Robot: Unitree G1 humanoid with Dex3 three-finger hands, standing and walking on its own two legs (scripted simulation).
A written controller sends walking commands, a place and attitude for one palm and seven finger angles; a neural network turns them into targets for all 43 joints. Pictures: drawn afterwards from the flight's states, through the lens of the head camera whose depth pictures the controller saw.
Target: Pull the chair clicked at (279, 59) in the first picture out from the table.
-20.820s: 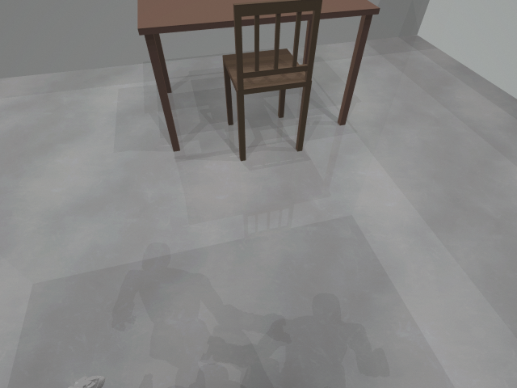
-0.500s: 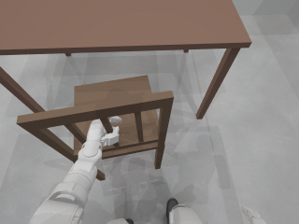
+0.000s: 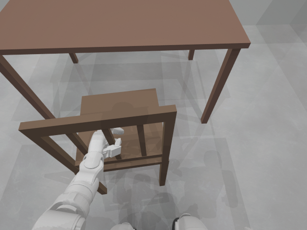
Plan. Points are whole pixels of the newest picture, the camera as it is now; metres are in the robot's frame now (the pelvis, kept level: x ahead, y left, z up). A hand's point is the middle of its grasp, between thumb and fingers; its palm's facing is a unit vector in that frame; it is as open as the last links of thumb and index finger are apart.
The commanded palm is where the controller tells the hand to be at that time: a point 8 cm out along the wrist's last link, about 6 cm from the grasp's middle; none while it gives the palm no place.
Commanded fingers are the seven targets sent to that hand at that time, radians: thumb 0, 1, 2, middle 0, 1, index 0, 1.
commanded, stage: step backward, pulling the chair out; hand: left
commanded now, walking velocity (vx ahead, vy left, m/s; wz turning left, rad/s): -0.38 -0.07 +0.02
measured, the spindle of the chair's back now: (113, 144) +0.37 +0.14 -0.09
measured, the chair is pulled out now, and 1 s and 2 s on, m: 0.27 0.42 0.57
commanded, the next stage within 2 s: stop walking, hand still on the chair in 1.46 s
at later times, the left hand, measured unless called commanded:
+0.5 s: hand (114, 172) +0.27 +0.12 -0.06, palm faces -0.04 -0.98 -0.18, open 5.1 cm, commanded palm +0.27 +0.17 -0.06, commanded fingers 0.00 0.90 0.90 -0.50 -1.45 -0.50 -1.45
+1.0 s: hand (111, 199) +0.20 +0.12 -0.06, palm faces -0.02 -0.98 -0.19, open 5.1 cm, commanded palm +0.18 +0.17 -0.06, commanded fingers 0.00 0.90 0.90 -0.50 -1.45 -0.50 -1.45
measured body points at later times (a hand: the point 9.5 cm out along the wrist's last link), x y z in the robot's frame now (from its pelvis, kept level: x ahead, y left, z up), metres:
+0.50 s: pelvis -0.07 +0.00 +0.00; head +0.00 -0.01 +0.44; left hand +0.27 +0.17 -0.05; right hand +0.02 -0.26 -0.13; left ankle -0.05 +0.13 -0.73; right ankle -0.03 -0.13 -0.73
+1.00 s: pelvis -0.16 -0.01 +0.00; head -0.08 -0.02 +0.44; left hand +0.20 +0.17 -0.05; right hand -0.08 -0.26 -0.13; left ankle -0.10 +0.13 -0.73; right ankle -0.12 -0.13 -0.73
